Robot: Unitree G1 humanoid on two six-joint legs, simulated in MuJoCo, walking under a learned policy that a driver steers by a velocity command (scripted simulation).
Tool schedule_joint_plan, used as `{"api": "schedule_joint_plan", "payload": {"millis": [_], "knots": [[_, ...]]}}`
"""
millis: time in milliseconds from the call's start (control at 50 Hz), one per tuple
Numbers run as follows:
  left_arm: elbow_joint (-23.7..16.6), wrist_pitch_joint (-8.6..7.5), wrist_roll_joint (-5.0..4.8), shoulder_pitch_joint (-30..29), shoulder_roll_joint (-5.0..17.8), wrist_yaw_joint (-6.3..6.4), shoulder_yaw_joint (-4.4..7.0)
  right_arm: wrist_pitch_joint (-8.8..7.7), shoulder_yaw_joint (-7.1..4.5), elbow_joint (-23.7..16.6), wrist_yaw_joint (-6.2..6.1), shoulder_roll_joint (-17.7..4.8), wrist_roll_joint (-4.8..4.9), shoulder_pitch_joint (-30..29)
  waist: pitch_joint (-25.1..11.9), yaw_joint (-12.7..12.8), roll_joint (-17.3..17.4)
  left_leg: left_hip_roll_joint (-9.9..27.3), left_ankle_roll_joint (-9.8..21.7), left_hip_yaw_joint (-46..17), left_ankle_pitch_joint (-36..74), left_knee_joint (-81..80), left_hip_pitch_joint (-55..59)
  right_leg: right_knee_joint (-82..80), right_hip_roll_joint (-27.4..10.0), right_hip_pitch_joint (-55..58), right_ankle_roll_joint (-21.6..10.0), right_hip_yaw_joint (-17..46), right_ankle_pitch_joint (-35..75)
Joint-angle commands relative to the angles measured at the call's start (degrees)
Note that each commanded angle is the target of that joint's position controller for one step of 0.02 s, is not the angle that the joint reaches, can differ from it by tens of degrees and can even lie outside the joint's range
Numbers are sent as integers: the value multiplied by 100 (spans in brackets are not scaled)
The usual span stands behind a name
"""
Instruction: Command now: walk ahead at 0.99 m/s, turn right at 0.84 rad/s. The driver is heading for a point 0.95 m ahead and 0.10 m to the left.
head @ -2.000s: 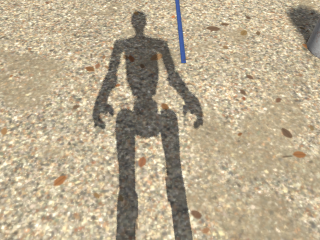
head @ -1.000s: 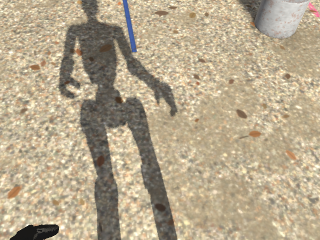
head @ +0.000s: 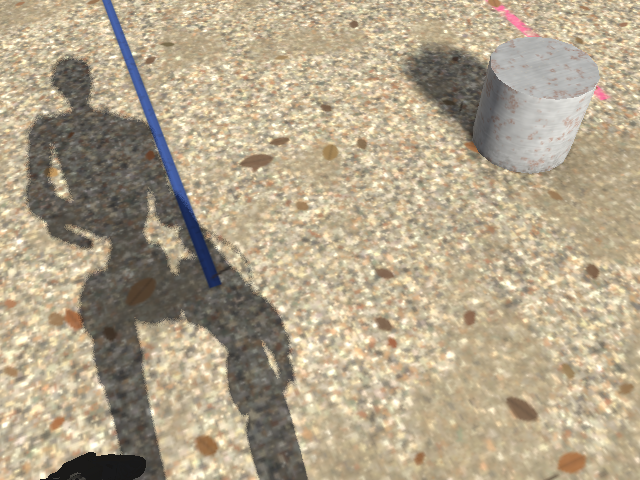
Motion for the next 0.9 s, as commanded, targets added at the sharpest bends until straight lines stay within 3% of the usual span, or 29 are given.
{"api": "schedule_joint_plan", "payload": {"millis": [20, 40, 60, 80, 120, 140, 200, 240, 280, 320, 380, 420, 440, 460, 480, 500, 520, 540, 580, 600, 640, 680, 740, 780, 820, 840, 860, 880, 900], "knots": [[362, 171, 184, 2070, 1963, 238, 636, -217, -76, -1515, 99, -590, 100, -693, -1542, 461, -1489, -579, 51, -1378, -1127, 5809, -5727, -1306, -1728, 5772, -1649, 4718, -250], [240, 171, 135, 2209, 1661, 300, 638, -376, -51, -1577, 79, -888, 41, -1226, -1754, 857, -182, -291, 165, -2121, -543, 5555, -6126, -2351, -1963, 5599, -1594, 5455, -1294], [389, 114, 126, 2079, 1289, 370, 547, -436, -29, -1510, 87, -931, 75, -1275, -782, 551, 402, 29, 230, -2097, -169, 4860, -6041, -2769, -1947, 4520, -1254, 5104, -1516], [478, 21, 138, 1865, 1018, 393, 461, -406, -5, -1443, 85, -874, 22, -1327, -250, 205, 793, 316, 238, -2047, -6, 4223, -5614, -2818, -1748, 3484, -966, 4537, -1191], [474, -204, 98, 1567, 703, 446, 303, -161, 79, -1302, 138, -699, -160, -1147, 75, -207, 813, 574, 142, -2055, -4, 3581, -4763, -2916, -1245, 2074, -713, 3600, -532], [531, -304, 56, 1603, 605, 428, 247, -53, 100, -1290, 183, -629, -180, -1156, 162, -286, 751, 670, 72, -2004, -63, 3212, -4590, -3026, -1066, 1672, -665, 3283, -420], [704, -518, 17, 1930, 689, 322, 259, 30, 182, -1557, 298, -486, -27, -2080, 589, 19, 436, 787, 123, -1532, 955, 1769, -4896, -3503, -727, 1552, -338, 2183, 1008], [786, -605, -24, 2161, 572, 250, 222, -13, 222, -1645, 360, -392, 95, -2586, 606, 286, 382, 626, 341, -1230, 2029, 633, -4698, -3571, -475, 1824, 143, 1500, 2251], [927, -681, -49, 2414, 604, 262, 197, -53, 243, -1682, 426, -321, 191, -2920, 531, 478, 280, 358, 591, -973, 2815, -243, -4385, -3934, -636, 2309, 392, 1130, 3122], [1081, -698, 19, 2573, 648, 322, 164, -89, 215, -1617, 436, -395, 236, -2979, 437, 488, 102, -17, 789, -855, 3025, -675, -4319, -3926, -802, 3161, 635, 760, 4422], [1054, -602, 159, 2346, 962, 547, 200, -78, 88, -1342, 432, -754, 181, -2436, -210, 16, -518, -692, 948, -691, 2447, -791, -3727, -2911, -1131, 4240, 994, 367, 7318], [920, -420, 331, 1888, 1118, 674, 263, -6, -112, -743, 371, -1192, 180, -655, -985, -902, -691, -1071, 1100, -683, 1741, -564, -2171, -722, -1301, 4132, 1109, 235, 8350], [770, -337, 346, 1338, 1243, 705, 308, 22, -242, -331, 310, -1371, 177, 710, -1242, -1667, -556, -827, 1375, -1092, 1458, -919, -1023, 1321, -1217, 3354, 1115, 156, 7822], [655, -398, 354, 946, 855, 629, 219, 89, -362, -108, 229, -1558, 180, 1307, -1172, -1786, 261, -335, 1604, -1833, 789, -611, -8, 3816, -422, 1745, 1018, 220, 3066], [184, -539, 81, 1670, 40, 458, 6, 127, -450, -235, 207, -1956, 10, 467, -1427, -452, 2275, 1052, 2886, -5364, 583, -1226, 1566, 5831, 426, -1353, 1430, 930, -1839], [65, -669, 141, 1447, 330, 461, -98, 131, -457, -487, 236, -1597, 101, -18, -1656, -643, 917, 1276, 2977, -6455, -534, -2391, 1347, 5571, 33, -1787, 1184, 1714, -1208], [15, -741, 182, 1063, 548, 413, -99, 119, -395, -477, 217, -1254, 138, -225, -914, -455, 26, 1159, 2665, -5953, -986, -2757, 317, 4886, -335, -1620, 1079, 1794, -626], [-10, -755, 229, 946, 543, 390, -121, 106, -344, -424, 220, -1010, 128, -391, -360, -162, -472, 920, 2385, -5437, -646, -2949, -730, 4235, -552, -1263, 1042, 1632, -457], [-150, -520, 443, 873, 395, 342, -203, -13, -261, -353, 156, -919, 175, -480, 162, 239, -458, 355, 2157, -4614, 70, -3078, -2087, 3623, -793, -791, 1241, 1511, -610], [-221, -399, 462, 856, 331, 323, -245, -81, -253, -354, 169, -950, 199, -489, 280, 332, -292, 163, 2126, -4345, 164, -3173, -2591, 3185, -900, -626, 1333, 1394, -688], [-570, -323, 437, 185, 278, 268, -329, -195, -319, -407, 191, -1154, 221, -478, 552, 230, -73, -131, 2104, -3955, 724, -3478, -3412, 2009, -973, -321, 1493, 1031, -273], [-840, -351, 303, -532, 164, 213, -401, -217, -353, -395, 193, -1126, 249, -327, 643, -66, 138, -359, 1848, -3713, 1625, -3505, -3614, 752, -900, 63, 1568, 840, 837], [-983, -382, 185, -933, 104, 216, -424, -197, -432, -302, 227, -1240, 318, 107, 235, -508, 396, -321, 1496, -3744, 3222, -3222, -2711, -302, -573, 451, 1454, 720, 1911], [-1043, -420, 193, -1010, 157, 262, -409, -154, -465, -244, 172, -1280, 289, 196, 124, -582, 459, -272, 1321, -3670, 4226, -2757, -1923, -926, -404, 518, 1321, 718, 1869], [-863, -510, 267, -417, 376, 383, -298, -160, -471, -126, 88, -1328, 265, 363, -417, -413, 541, -311, 912, -3638, 5932, -1623, -1350, -1407, 10, 1506, 1146, 663, 1802], [-658, -574, 248, 372, 581, 455, -197, -183, -504, -142, 66, -1480, 259, 162, -789, 49, 671, -328, 729, -3630, 5992, -631, -1344, -1629, -87, 2313, 1071, 805, 2113], [-335, -649, 294, 1444, 862, 523, -80, -225, -511, -285, 66, -1456, 299, -252, -1222, 631, 678, -489, 588, -3529, 5249, 582, -1836, -1631, -629, 3432, 930, 1133, 2644], [-106, -688, 378, 2338, 1168, 563, -7, -250, -365, -503, 37, -795, 304, -284, -1957, 765, -227, -910, 519, -2919, 972, 2407, -2817, -784, -2052, 4851, 693, 2014, 5398], [-131, -730, 80, 2284, 1157, 419, 79, -216, 64, -600, 118, 128, 380, 719, -3475, 355, -2149, -1247, 148, -3159, -1995, 4415, -4693, -671, -3500, 6999, -633, 4603, 5787]]}}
